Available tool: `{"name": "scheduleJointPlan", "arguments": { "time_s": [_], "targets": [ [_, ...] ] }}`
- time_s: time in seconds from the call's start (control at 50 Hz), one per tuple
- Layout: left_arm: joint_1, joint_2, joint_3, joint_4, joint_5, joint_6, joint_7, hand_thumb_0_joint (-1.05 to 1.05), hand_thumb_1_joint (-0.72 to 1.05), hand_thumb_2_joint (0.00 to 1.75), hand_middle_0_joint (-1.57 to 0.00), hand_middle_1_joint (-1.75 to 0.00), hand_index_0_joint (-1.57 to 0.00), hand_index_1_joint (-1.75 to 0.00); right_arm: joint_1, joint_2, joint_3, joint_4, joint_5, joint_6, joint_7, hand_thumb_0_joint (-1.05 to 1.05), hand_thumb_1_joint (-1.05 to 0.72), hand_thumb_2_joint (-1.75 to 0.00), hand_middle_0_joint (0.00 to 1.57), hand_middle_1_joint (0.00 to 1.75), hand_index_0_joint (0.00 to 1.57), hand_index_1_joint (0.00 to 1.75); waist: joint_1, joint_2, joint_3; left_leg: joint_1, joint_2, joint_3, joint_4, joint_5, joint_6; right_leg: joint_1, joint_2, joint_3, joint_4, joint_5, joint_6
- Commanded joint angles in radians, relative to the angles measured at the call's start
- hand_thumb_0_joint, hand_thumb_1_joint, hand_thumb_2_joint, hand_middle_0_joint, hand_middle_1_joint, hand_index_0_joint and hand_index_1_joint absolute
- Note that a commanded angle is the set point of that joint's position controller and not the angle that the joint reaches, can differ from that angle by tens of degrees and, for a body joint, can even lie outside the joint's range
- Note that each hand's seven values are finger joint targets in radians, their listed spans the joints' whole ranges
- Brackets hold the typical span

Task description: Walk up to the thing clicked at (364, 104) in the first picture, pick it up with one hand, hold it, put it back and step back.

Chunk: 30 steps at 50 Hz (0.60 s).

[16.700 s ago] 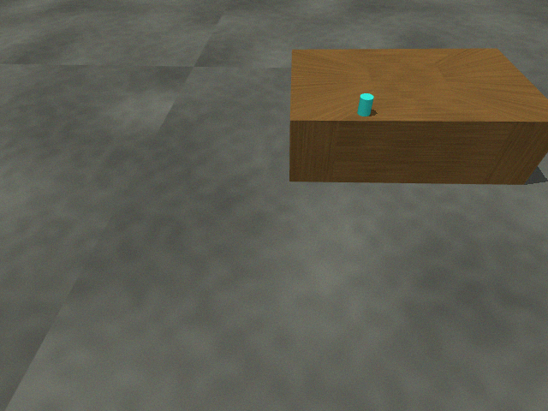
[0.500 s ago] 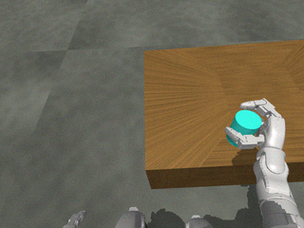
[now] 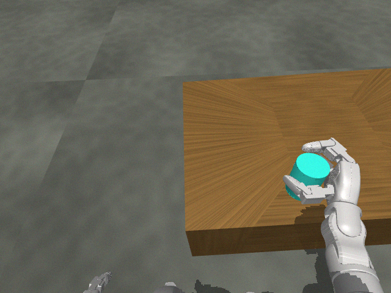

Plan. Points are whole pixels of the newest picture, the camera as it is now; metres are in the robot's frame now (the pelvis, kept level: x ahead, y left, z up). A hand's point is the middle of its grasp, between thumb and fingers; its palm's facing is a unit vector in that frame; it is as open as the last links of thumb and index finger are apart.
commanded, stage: hold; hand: right
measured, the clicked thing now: (305, 177) +0.34 -0.19 +0.03
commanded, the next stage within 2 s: none
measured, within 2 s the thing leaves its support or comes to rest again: neither
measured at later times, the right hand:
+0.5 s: hand (312, 173) +0.34 -0.19 +0.06, palm faces +0.27 +0.96 -0.01, open 9.4 cm
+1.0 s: hand (316, 177) +0.32 -0.19 +0.07, palm faces +0.27 +0.96 +0.00, open 9.4 cm
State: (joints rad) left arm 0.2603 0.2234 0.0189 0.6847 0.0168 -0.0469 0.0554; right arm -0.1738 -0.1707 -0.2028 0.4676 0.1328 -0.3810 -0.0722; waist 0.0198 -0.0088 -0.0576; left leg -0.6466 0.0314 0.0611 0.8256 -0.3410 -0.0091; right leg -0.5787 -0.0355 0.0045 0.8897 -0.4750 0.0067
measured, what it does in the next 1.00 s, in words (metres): stands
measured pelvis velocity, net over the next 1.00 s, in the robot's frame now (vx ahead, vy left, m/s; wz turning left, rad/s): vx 0.00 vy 0.00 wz -0.01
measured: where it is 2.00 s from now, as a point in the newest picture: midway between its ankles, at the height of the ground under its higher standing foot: outside the picture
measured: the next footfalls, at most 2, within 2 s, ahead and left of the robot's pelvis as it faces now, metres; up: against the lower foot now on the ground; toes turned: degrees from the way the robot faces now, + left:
none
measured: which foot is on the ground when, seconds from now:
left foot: down 0.00-1.00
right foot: down 0.00-1.00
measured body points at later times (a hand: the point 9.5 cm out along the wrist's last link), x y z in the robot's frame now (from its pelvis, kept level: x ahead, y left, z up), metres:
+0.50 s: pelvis +0.00 +0.00 +0.01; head +0.05 -0.01 +0.46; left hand +0.13 +0.25 -0.10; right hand +0.31 -0.24 +0.06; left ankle +0.04 +0.13 -0.70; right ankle -0.02 -0.12 -0.70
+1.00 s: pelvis +0.00 +0.00 +0.01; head +0.03 -0.01 +0.46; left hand +0.13 +0.24 -0.09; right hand +0.30 -0.24 +0.07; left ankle +0.04 +0.13 -0.70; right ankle -0.02 -0.12 -0.70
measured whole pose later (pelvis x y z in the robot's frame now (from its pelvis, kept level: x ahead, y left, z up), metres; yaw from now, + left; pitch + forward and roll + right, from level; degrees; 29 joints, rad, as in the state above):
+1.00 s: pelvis +0.00 +0.00 +0.01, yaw +0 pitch +5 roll +1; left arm 0.24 0.21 0.01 0.68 0.01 -0.05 0.07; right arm -0.08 -0.15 -0.16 0.36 0.14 -0.32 -0.09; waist 0.00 -0.01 -0.04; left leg -0.50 0.03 0.06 0.72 -0.30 -0.01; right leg -0.43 -0.03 0.00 0.78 -0.43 0.00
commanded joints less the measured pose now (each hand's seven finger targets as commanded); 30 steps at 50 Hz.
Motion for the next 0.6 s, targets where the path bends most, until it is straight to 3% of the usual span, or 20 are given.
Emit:
{"name": "scheduleJointPlan", "arguments": {
  "time_s": [0.0,0.08,0.12,0.16,0.22,0.26,0.28,0.3,0.32,0.34,0.44,0.5,0.52,0.58],
  "targets": [
    [0.011,0.135,0.049,-0.109,0.000,-0.031,0.014,0.00,0.90,0.87,-0.19,-0.29,-0.19,-0.28,-0.288,-0.135,-0.028,-0.261,0.008,-0.083,-0.002,0.00,-0.31,-1.27,1.29,1.40,1.33,1.40,0.008,-0.028,-0.294,0.260,-0.026,-0.014,-0.097,0.257,0.022,0.074,0.021,0.002,-0.157,0.341,0.000],
    [-0.011,0.134,0.048,-0.114,-0.002,-0.034,0.012,0.00,0.91,0.87,-0.19,-0.29,-0.20,-0.28,-0.271,-0.117,-0.019,-0.257,0.016,-0.078,-0.005,0.00,-0.21,-1.29,1.29,1.42,1.33,1.42,0.000,-0.019,-0.259,0.264,-0.027,-0.010,-0.114,0.210,0.020,0.073,0.018,0.007,-0.180,0.289,-0.001],
    [0.002,0.136,0.051,-0.107,-0.001,-0.032,0.014,0.00,0.91,0.87,-0.19,-0.29,-0.20,-0.28,-0.284,-0.146,-0.040,-0.285,0.010,-0.087,-0.011,0.00,-0.20,-1.29,1.30,1.43,1.34,1.43,-0.008,-0.024,-0.298,0.284,-0.026,-0.013,-0.111,0.251,0.021,0.103,0.020,0.004,-0.173,0.338,0.000],
    [-0.005,0.124,0.042,-0.112,0.001,-0.032,0.015,0.00,0.91,0.87,-0.19,-0.29,-0.20,-0.28,-0.261,-0.114,-0.009,-0.255,0.007,-0.084,-0.006,0.00,-0.21,-1.28,1.29,1.42,1.33,1.42,0.000,0.001,-0.310,0.305,-0.023,-0.019,-0.113,0.287,0.018,0.108,0.024,-0.001,-0.163,0.362,-0.003],
    [-0.017,0.133,0.049,-0.115,0.001,-0.035,0.017,0.00,0.91,0.88,-0.19,-0.29,-0.20,-0.29,-0.330,-0.139,-0.022,-0.328,0.011,-0.091,-0.009,0.00,-0.19,-1.29,1.29,1.42,1.33,1.42,0.001,-0.031,-0.300,0.294,-0.021,-0.022,-0.124,0.258,0.017,0.114,0.025,-0.003,-0.173,0.321,-0.007],
    [-0.008,0.135,0.050,-0.104,0.002,-0.034,0.019,0.00,0.91,0.87,-0.19,-0.29,-0.20,-0.28,-0.262,-0.123,-0.016,-0.272,0.005,-0.086,-0.011,0.00,-0.20,-1.29,1.29,1.42,1.33,1.42,0.001,-0.007,-0.290,0.292,-0.025,-0.014,-0.124,0.260,0.020,0.118,0.022,0.002,-0.184,0.338,-0.003],
    [-0.013,0.135,0.052,-0.108,0.003,-0.033,0.019,0.00,0.91,0.87,-0.19,-0.30,-0.20,-0.28,-0.300,-0.138,-0.018,-0.329,0.007,-0.092,-0.012,0.00,-0.22,-1.29,1.30,1.43,1.33,1.43,-0.006,-0.033,-0.292,0.303,-0.021,-0.018,-0.132,0.256,0.018,0.118,0.025,-0.003,-0.186,0.323,-0.004],
    [-0.015,0.124,0.042,-0.114,0.000,-0.035,0.018,0.00,0.91,0.88,-0.19,-0.29,-0.20,-0.29,-0.269,-0.125,-0.018,-0.284,0.005,-0.086,-0.012,0.00,-0.23,-1.29,1.30,1.42,1.34,1.42,-0.005,0.003,-0.290,0.304,-0.026,-0.012,-0.130,0.255,0.017,0.117,0.022,0.004,-0.190,0.331,-0.004],
    [-0.019,0.124,0.043,-0.116,0.000,-0.033,0.018,0.00,0.91,0.87,-0.19,-0.29,-0.20,-0.28,-0.293,-0.131,-0.007,-0.360,0.007,-0.091,-0.015,0.00,-0.23,-1.30,1.30,1.43,1.34,1.43,-0.009,-0.034,-0.289,0.309,-0.024,-0.011,-0.133,0.256,0.020,0.131,0.022,0.002,-0.198,0.331,0.000],
    [-0.022,0.132,0.046,-0.111,-0.001,-0.033,0.020,0.00,0.91,0.87,-0.19,-0.29,-0.20,-0.28,-0.239,-0.108,-0.001,-0.263,0.004,-0.077,-0.014,0.00,-0.24,-1.29,1.30,1.42,1.34,1.42,0.001,-0.005,-0.257,0.292,-0.027,-0.010,-0.138,0.241,0.018,0.122,0.022,0.002,-0.200,0.319,-0.002],
    [-0.022,0.127,0.045,-0.116,0.000,-0.032,0.021,0.00,0.91,0.87,-0.19,-0.30,-0.20,-0.28,-0.252,-0.130,-0.021,-0.331,0.007,-0.073,-0.017,0.00,-0.23,-1.29,1.30,1.42,1.33,1.42,-0.011,-0.026,-0.283,0.319,-0.024,-0.012,-0.145,0.256,0.019,0.140,0.022,0.001,-0.204,0.333,-0.001],
    [-0.017,0.129,0.047,-0.114,-0.001,-0.030,0.019,0.00,0.91,0.88,-0.19,-0.29,-0.20,-0.28,-0.221,-0.106,0.001,-0.314,0.009,-0.064,-0.010,0.00,-0.22,-1.28,1.29,1.41,1.32,1.41,-0.005,-0.004,-0.277,0.327,-0.025,-0.007,-0.140,0.298,0.019,0.138,0.022,0.003,-0.205,0.384,0.002],
    [-0.026,0.127,0.044,-0.120,-0.002,-0.030,0.018,0.00,0.91,0.88,-0.19,-0.30,-0.20,-0.29,-0.220,-0.118,-0.015,-0.328,0.011,-0.062,-0.012,0.00,-0.23,-1.29,1.30,1.42,1.34,1.42,-0.014,-0.019,-0.282,0.339,-0.024,-0.009,-0.145,0.299,0.018,0.145,0.023,0.001,-0.206,0.382,0.002],
    [-0.030,0.126,0.042,-0.118,-0.004,-0.029,0.020,0.00,0.91,0.88,-0.19,-0.29,-0.20,-0.28,-0.233,-0.118,-0.006,-0.329,0.011,-0.061,-0.013,0.00,-0.23,-1.30,1.30,1.43,1.34,1.43,-0.006,-0.019,-0.251,0.326,-0.023,-0.012,-0.153,0.270,0.018,0.144,0.024,-0.001,-0.213,0.347,0.000]
  ]
}}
